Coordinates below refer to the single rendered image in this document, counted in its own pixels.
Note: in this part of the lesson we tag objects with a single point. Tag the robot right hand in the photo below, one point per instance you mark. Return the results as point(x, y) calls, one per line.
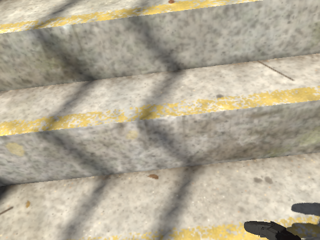
point(269, 230)

